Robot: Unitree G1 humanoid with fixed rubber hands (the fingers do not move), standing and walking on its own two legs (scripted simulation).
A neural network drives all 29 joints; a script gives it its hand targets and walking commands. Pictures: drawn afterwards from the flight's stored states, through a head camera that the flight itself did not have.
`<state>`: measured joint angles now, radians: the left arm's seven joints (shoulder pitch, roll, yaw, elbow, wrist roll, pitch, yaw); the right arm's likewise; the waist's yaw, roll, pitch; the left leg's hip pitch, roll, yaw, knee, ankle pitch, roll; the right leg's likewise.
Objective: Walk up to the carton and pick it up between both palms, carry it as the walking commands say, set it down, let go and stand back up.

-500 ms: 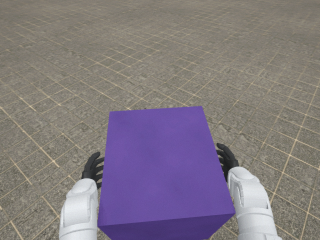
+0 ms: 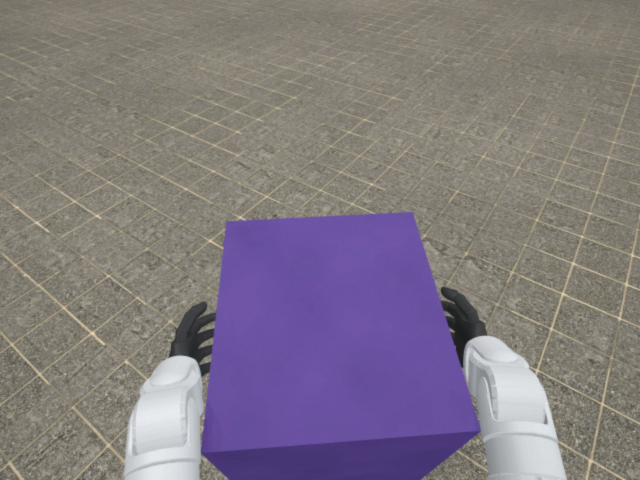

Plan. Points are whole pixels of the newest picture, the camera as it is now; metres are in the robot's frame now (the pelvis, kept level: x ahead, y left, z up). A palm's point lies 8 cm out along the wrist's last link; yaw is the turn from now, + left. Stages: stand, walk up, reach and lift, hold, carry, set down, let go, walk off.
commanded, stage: reach and lift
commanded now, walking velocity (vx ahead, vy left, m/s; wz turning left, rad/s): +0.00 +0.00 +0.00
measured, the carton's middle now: (327, 356) +0.32 +0.00 -0.03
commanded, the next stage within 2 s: hold in 0.88 s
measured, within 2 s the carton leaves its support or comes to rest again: neither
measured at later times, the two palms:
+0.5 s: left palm (184, 372) +0.27 +0.17 +0.04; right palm (474, 356) +0.27 -0.18 +0.04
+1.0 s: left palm (180, 375) +0.27 +0.18 +0.04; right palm (471, 360) +0.26 -0.18 +0.04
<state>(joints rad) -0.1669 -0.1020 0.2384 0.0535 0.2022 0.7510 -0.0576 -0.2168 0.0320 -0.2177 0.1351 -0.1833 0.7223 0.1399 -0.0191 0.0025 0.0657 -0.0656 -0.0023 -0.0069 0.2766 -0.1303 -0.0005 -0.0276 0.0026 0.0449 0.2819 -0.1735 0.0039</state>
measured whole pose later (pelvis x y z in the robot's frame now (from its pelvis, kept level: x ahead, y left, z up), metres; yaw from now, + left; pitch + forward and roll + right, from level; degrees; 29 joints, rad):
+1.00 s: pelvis -0.01 +0.00 +0.00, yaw +0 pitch -6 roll +0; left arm -0.14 -0.07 0.21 0.05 0.19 0.75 -0.08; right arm -0.16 0.06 -0.21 0.08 -0.19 0.73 0.12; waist -0.02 -0.01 0.07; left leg -0.05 -0.01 -0.01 0.28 -0.12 0.01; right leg -0.01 0.00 0.05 0.28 -0.17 0.01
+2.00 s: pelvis +0.23 -0.01 -0.01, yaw +2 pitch +5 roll -1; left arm 0.06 -0.13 0.14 -0.47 0.01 1.19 0.09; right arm 0.06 0.06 -0.18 -0.49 0.05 1.21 -0.07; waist -0.01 0.02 -0.17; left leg -0.38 0.07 0.07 1.01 -0.46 0.00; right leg -0.32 -0.01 -0.23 0.45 -0.22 -0.07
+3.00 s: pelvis +0.67 +0.08 -0.02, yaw -15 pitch +5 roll +2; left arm 0.05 -0.13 0.19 -0.55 -0.02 1.13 0.05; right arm 0.03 0.13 -0.20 -0.55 0.04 1.14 -0.06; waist 0.02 0.00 -0.04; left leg -0.49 0.05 0.03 0.80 -0.41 -0.05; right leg -0.45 -0.05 -0.05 0.52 -0.16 -0.02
